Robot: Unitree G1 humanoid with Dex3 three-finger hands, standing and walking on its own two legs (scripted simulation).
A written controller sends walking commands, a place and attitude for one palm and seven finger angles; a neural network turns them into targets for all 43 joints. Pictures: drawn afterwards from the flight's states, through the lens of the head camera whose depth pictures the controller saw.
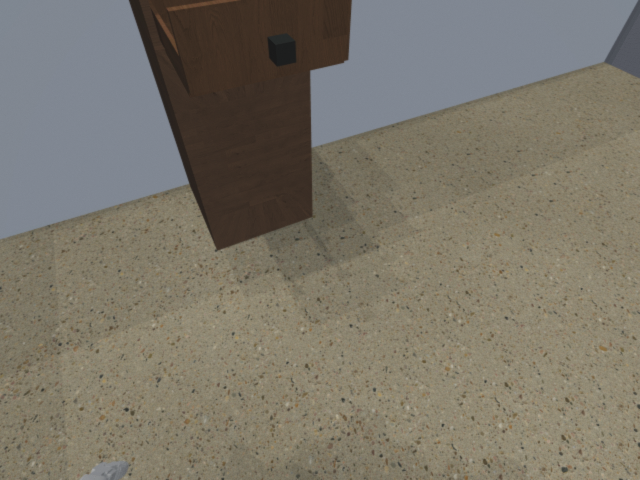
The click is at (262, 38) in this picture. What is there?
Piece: drawer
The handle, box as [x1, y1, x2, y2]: [268, 33, 295, 66]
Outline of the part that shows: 286,33 268,37 269,57 277,66 295,62 295,43 294,40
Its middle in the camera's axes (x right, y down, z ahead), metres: -0.09 -0.40 +0.81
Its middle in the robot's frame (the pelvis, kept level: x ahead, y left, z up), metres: +0.89 +0.14 +0.13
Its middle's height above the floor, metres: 0.90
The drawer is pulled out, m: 0.28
